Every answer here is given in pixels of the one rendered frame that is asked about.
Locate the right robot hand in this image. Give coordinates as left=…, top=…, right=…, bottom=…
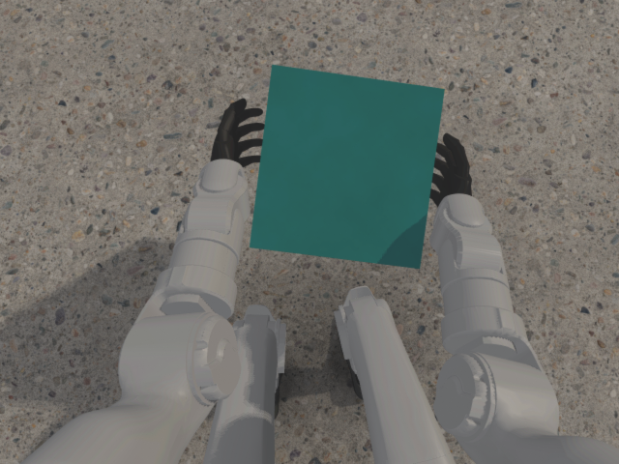
left=429, top=133, right=472, bottom=208

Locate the left robot forearm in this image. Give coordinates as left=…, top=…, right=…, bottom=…
left=118, top=159, right=251, bottom=387

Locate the right robot forearm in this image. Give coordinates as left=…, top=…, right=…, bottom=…
left=429, top=193, right=559, bottom=425

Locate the right robot foot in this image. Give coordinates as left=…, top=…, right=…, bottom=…
left=339, top=342, right=363, bottom=400

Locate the robot right upper arm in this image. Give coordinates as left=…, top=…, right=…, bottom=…
left=433, top=351, right=619, bottom=464

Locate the robot foot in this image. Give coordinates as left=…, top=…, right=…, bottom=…
left=275, top=373, right=283, bottom=418
left=339, top=342, right=363, bottom=400

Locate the left robot hand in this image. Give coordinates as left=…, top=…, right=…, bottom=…
left=211, top=98, right=265, bottom=167

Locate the left robot foot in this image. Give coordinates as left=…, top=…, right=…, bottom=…
left=275, top=373, right=283, bottom=418

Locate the carton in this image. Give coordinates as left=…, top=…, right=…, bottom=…
left=250, top=65, right=445, bottom=269

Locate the robot left upper arm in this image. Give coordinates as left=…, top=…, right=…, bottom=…
left=20, top=311, right=242, bottom=464

